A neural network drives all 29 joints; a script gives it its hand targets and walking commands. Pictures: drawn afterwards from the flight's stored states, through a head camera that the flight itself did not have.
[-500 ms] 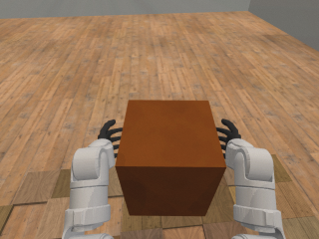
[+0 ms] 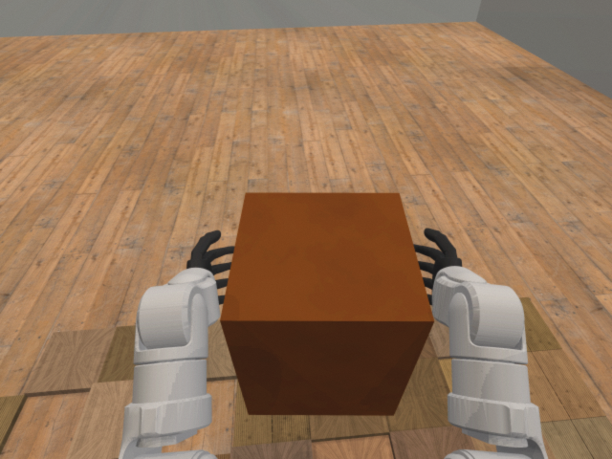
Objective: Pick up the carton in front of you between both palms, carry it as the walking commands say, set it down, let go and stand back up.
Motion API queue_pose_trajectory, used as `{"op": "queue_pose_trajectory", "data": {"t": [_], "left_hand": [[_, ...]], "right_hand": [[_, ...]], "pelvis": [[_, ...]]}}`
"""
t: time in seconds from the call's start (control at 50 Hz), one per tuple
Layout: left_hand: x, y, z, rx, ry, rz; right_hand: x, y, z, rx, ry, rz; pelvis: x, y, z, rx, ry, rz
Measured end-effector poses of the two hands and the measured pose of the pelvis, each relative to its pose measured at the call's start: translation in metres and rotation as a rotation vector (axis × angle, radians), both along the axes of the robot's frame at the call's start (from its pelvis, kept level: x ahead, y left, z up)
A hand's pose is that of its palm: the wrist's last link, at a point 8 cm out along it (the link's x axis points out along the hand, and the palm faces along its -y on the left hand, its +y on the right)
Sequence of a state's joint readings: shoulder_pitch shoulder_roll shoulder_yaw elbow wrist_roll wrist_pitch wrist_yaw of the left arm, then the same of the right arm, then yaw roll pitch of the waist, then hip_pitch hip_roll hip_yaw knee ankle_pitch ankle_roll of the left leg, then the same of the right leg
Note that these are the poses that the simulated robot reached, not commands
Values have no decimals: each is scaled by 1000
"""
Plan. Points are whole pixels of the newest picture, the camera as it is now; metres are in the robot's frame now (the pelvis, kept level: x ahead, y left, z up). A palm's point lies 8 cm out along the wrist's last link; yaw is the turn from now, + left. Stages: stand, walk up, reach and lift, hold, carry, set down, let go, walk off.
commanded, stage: carry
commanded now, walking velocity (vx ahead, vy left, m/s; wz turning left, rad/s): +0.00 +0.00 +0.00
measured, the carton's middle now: (321, 307) +0.34 +0.00 +0.05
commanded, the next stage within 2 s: none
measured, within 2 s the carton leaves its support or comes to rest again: neither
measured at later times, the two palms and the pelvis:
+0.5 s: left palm (202, 284) +0.32 +0.15 +0.12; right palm (445, 283) +0.32 -0.15 +0.12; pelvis +0.00 +0.00 +0.00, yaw +0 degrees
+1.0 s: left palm (227, 222) +0.39 +0.13 +0.16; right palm (454, 223) +0.39 -0.17 +0.16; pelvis +0.07 -0.02 -0.01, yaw +1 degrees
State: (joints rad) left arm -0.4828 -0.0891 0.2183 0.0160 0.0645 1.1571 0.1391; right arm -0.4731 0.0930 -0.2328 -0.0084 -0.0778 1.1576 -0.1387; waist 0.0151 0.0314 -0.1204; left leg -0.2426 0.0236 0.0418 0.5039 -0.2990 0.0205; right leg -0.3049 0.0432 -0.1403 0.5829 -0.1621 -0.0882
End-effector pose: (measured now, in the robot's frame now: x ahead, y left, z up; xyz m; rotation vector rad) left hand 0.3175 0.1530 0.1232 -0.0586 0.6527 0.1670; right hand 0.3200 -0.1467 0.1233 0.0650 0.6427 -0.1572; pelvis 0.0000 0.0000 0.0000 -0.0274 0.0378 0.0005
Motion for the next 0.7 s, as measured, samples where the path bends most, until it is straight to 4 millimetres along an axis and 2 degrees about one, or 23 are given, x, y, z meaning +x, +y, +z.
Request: {"op": "queue_pose_trajectory", "data": {"t": [0.7], "left_hand": [[3, 0, 0, -1, -2, -1]], "right_hand": [[2, 0, 0, -1, -2, -2]], "pelvis": [[2, 0, 0, 1, 1, -1]]}}
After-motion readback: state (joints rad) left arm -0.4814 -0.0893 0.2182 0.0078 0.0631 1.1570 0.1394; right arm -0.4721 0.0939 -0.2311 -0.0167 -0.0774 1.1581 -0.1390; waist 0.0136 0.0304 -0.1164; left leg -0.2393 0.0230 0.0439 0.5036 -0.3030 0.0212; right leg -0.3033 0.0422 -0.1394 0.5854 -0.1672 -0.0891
